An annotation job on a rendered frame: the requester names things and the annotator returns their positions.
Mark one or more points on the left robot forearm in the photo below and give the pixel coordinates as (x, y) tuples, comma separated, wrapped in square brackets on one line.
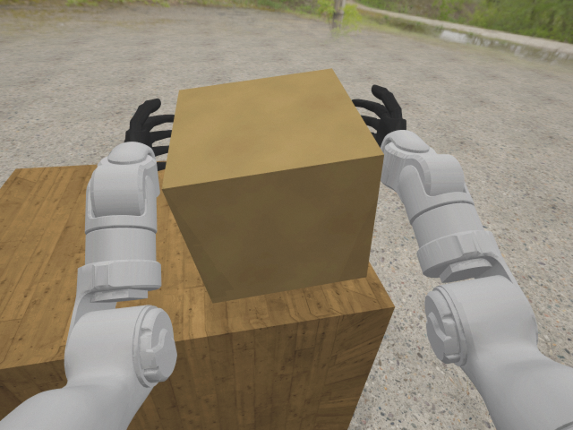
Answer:
[(120, 227)]

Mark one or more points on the robot right upper arm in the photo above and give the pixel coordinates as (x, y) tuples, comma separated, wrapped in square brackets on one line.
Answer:
[(485, 327)]

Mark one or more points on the carton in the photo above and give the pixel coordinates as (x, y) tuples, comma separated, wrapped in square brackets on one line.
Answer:
[(273, 183)]

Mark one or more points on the right robot forearm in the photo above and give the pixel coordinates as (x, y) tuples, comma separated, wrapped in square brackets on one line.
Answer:
[(453, 244)]

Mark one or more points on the robot left upper arm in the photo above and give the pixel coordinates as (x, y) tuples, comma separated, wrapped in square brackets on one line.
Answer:
[(114, 358)]

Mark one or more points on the pedestal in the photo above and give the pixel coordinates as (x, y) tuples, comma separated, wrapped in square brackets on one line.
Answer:
[(291, 360)]

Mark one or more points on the robot left hand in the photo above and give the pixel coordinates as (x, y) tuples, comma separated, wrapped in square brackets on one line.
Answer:
[(142, 123)]

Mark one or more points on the robot right hand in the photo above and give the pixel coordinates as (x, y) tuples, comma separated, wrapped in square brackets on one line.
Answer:
[(390, 115)]

